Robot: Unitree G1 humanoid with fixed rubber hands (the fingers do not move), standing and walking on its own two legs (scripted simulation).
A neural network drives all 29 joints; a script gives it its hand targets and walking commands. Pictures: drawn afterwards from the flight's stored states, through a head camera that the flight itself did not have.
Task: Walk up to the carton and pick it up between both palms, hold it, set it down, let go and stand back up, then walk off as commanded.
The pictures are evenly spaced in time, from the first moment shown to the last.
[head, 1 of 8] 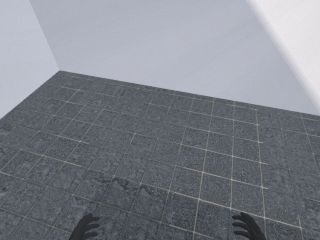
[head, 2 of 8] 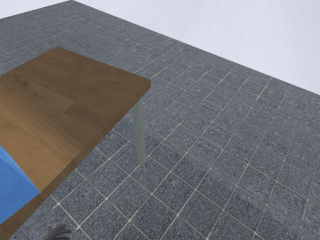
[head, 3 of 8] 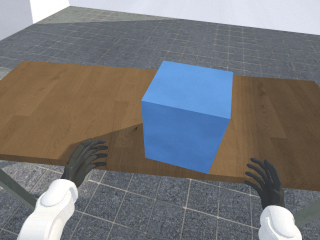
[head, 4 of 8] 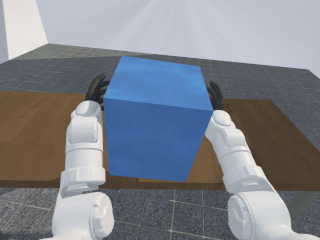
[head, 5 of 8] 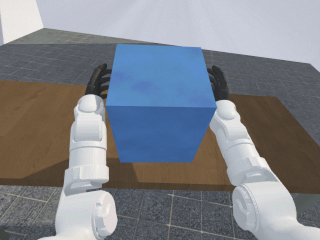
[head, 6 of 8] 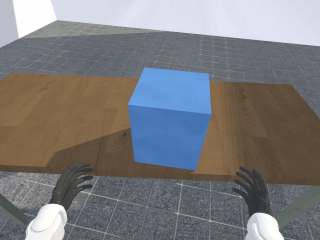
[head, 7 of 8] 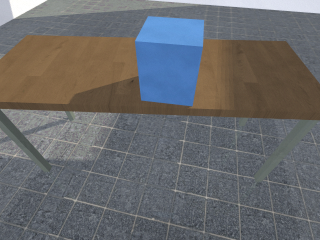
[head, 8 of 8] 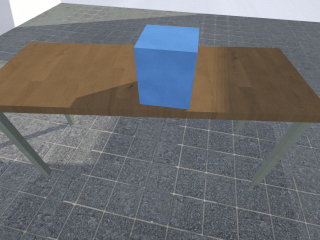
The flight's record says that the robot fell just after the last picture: no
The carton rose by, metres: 0.17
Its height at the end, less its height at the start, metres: +0.00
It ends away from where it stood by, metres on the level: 0.01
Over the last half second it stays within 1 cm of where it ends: yes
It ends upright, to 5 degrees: yes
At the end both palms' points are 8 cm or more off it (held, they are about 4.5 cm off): yes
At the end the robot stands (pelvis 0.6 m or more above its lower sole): yes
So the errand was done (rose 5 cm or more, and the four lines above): yes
